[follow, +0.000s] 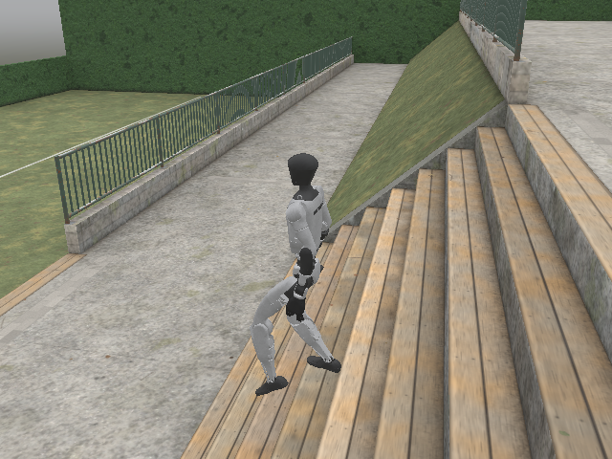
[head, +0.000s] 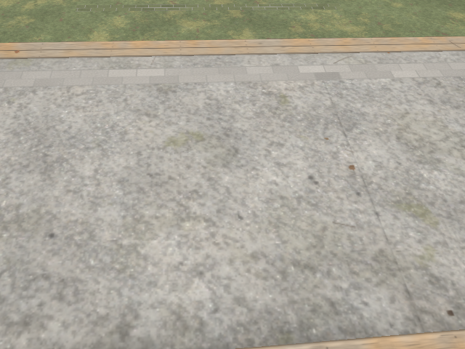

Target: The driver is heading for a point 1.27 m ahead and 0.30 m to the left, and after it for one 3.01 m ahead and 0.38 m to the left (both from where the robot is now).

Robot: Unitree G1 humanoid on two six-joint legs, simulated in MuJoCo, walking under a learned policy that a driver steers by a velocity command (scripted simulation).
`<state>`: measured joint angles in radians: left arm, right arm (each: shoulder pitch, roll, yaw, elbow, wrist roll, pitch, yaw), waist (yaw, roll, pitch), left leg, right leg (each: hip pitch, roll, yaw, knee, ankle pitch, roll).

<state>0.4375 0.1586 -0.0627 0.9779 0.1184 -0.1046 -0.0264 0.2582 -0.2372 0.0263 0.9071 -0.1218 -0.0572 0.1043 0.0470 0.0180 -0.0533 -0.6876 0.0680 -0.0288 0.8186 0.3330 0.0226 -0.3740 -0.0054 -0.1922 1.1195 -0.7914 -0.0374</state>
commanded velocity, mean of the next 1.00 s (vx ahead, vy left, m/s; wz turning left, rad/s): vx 0.49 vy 0.00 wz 0.44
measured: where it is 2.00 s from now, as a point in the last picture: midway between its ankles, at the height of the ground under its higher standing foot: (175, 293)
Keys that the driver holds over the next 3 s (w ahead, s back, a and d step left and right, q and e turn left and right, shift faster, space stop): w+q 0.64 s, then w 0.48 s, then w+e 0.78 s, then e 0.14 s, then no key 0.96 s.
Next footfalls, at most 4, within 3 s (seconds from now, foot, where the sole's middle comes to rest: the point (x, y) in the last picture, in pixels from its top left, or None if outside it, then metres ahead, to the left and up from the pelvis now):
0.14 left None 0.13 0.12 -0.88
0.58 right None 0.38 -0.02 -1.09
1.08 left None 0.57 0.28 -1.29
1.50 right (199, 307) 0.99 0.18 -1.50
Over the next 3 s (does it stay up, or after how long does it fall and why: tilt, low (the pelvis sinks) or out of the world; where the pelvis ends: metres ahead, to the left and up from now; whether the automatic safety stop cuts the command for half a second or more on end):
stays up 1.24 0.29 -0.73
